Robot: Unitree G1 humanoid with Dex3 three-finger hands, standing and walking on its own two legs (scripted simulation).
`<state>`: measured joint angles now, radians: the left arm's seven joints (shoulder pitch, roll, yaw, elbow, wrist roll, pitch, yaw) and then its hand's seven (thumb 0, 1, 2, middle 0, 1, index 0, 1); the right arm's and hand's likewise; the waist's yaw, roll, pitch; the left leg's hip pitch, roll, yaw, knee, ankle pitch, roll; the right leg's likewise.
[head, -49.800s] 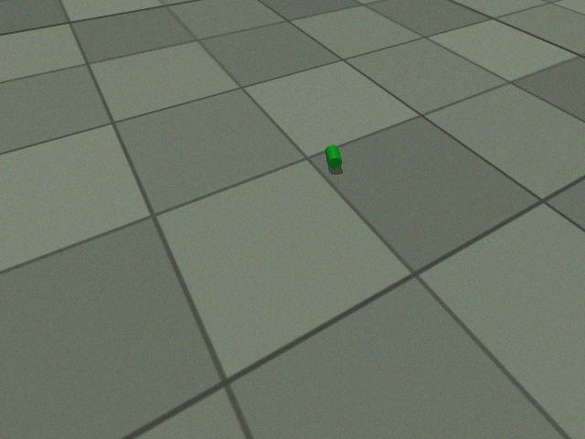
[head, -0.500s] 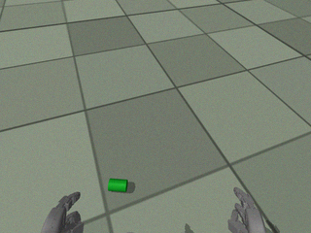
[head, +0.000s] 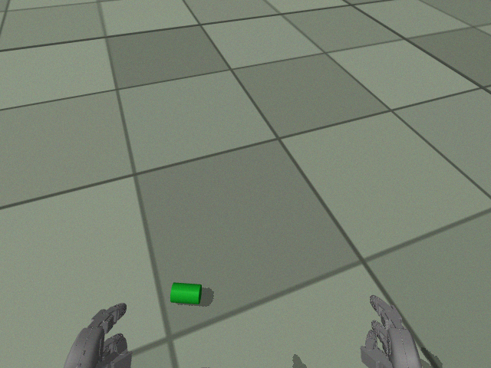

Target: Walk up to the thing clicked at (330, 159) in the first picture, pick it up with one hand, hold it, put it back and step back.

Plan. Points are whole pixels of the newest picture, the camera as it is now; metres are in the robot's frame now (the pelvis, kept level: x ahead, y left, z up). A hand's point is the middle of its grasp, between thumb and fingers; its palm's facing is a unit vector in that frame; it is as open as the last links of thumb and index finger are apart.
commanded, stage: home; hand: left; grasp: from above
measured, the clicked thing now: (186, 293) +0.49 +0.20 -0.68
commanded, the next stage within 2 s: stand in 0.64 s
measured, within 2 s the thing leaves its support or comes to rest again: neither
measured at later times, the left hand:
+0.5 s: hand (130, 357) +0.16 +0.18 -0.05, palm faces +0.04 -0.98 -0.20, open 7.4 cm
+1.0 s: hand out of the picture +0.13 +0.22 -0.09, palm faces +0.02 -0.95 -0.33, open 7.4 cm
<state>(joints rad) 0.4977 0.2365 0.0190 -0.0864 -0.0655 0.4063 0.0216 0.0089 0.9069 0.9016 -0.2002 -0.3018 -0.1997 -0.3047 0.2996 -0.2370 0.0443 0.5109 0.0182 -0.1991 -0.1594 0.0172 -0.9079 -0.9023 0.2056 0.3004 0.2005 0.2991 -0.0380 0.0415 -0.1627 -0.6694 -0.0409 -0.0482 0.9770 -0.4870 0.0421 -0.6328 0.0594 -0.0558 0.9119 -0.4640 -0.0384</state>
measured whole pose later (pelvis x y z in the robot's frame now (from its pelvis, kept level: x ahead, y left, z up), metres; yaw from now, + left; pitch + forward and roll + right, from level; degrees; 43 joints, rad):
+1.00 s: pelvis +0.00 +0.00 +0.04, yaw -1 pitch +1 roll +0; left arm 0.21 0.27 0.04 0.69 0.04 0.05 0.04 0.01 0.91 0.90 -0.20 -0.30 -0.20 -0.30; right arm 0.18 -0.27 -0.02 0.85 -0.06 -0.03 -0.02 0.01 -0.91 -0.90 0.21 0.30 0.20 0.30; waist 0.02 -0.01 0.01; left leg -0.33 -0.07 0.00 0.65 -0.34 0.05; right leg -0.34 0.02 0.01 0.68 -0.36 -0.03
